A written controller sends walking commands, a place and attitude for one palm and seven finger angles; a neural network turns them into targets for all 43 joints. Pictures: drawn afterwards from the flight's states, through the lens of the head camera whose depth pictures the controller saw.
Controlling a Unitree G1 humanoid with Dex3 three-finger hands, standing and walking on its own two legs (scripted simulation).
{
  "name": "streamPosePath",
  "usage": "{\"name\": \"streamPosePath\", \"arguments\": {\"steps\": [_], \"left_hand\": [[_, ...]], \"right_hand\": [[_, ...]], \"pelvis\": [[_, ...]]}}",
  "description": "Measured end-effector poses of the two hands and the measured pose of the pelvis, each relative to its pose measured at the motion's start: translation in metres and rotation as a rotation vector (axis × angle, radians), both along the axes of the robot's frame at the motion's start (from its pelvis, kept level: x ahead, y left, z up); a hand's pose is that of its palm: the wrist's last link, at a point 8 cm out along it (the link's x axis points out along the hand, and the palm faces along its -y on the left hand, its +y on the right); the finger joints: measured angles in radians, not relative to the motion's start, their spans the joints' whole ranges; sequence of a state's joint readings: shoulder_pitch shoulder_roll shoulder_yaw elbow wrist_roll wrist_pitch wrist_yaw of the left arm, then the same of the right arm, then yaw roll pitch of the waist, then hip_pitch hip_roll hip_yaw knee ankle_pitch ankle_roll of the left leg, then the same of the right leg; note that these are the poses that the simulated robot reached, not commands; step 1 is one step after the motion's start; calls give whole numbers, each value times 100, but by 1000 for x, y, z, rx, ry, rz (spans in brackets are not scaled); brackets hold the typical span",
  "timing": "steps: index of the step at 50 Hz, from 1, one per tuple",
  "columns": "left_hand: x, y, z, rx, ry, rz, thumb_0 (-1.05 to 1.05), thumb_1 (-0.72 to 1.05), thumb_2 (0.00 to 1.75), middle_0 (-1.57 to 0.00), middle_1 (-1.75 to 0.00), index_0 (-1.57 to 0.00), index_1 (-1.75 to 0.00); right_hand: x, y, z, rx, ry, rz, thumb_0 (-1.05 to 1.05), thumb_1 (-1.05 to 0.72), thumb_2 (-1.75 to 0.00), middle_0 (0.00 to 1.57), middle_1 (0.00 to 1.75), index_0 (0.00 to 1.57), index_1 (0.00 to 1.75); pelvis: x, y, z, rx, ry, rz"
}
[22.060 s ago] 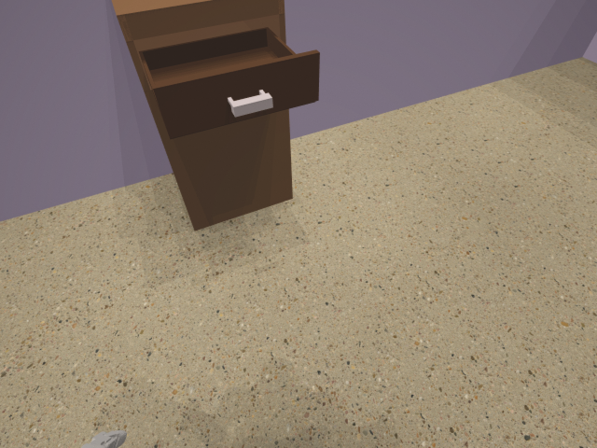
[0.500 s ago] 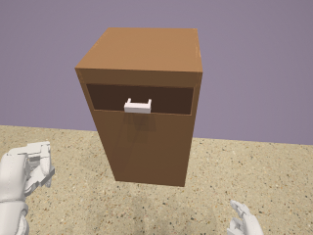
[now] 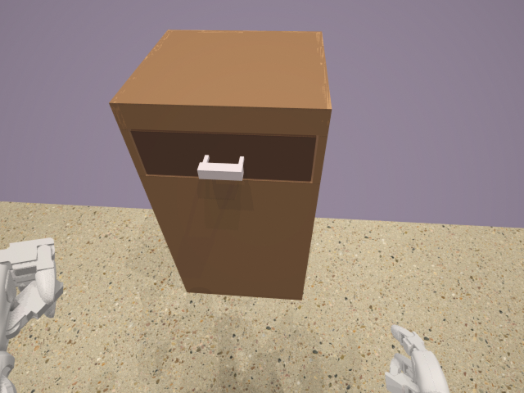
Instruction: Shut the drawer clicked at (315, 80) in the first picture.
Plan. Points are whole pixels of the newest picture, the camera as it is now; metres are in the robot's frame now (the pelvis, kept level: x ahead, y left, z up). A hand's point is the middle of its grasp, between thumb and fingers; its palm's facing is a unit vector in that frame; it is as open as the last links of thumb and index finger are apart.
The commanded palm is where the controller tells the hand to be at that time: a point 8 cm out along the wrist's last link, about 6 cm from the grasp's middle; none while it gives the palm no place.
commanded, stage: step back with the hand held close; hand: left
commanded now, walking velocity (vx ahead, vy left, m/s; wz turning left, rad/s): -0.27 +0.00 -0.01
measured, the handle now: (222, 165) +0.61 +0.15 -0.02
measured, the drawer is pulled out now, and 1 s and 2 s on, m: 0.00 0.00 0.00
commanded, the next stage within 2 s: stop stepping back and stand still in 1.34 s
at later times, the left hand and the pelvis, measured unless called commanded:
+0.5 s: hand (5, 352) +0.13 +0.27 +0.15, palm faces +0.33 -0.80 -0.49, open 3.3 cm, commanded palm +0.07 +0.31 +0.17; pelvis -0.06 +0.03 -0.01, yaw +0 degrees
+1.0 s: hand out of the picture +0.02 +0.28 +0.16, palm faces +0.45 -0.74 -0.50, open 3.3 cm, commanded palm -0.06 +0.32 +0.17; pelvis -0.15 +0.02 -0.03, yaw +9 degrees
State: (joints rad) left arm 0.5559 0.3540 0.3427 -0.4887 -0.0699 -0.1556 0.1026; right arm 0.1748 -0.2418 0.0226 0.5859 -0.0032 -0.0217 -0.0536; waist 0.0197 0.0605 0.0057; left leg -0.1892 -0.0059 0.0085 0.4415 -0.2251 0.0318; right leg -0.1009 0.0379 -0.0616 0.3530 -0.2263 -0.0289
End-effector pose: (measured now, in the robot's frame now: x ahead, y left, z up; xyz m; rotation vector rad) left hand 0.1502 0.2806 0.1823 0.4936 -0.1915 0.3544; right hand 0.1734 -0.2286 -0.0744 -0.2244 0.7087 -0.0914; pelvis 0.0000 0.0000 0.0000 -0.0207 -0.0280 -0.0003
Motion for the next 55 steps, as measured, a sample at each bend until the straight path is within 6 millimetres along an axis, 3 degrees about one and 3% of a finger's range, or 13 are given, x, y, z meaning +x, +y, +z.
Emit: {"name": "streamPosePath", "arguments": {"steps": [8,17,27,36,48,55], "left_hand": [[0,4,-20,-1,136,-53,2,89,90,-140,-160,-140,-160],[-25,17,-6,54,59,-75,2,89,90,-140,-160,-140,-160],[-72,29,-15,70,18,-30,2,89,90,-140,-160,-140,-160],[-114,28,-12,75,-66,-6,2,89,90,-141,-160,-141,-160],[-156,33,-9,144,-134,0,2,89,90,-141,-160,-141,-160],[-222,33,-3,194,-146,87,2,88,90,-141,-160,-141,-160]], "right_hand": [[-23,-10,-7,-25,101,-91,1,-90,-90,21,30,20,30],[-43,2,0,-39,71,-101,1,-90,-90,21,30,20,30],[-69,18,-1,-32,-9,-60,1,-90,-90,21,30,21,30],[-106,19,-10,-78,47,-3,1,-90,-90,21,30,21,30],[-135,22,-16,-80,3,15,1,-90,-90,21,30,21,30],[-143,30,-28,-50,21,101,1,-90,-90,21,30,21,30]], "pelvis": [[-9,10,0,7,46,-11],[-33,20,-4,4,45,-14],[-71,26,-13,-8,28,0],[-99,23,-18,-22,20,66],[-141,22,-29,-26,-4,113],[-171,11,-36,-40,6,217]]}}
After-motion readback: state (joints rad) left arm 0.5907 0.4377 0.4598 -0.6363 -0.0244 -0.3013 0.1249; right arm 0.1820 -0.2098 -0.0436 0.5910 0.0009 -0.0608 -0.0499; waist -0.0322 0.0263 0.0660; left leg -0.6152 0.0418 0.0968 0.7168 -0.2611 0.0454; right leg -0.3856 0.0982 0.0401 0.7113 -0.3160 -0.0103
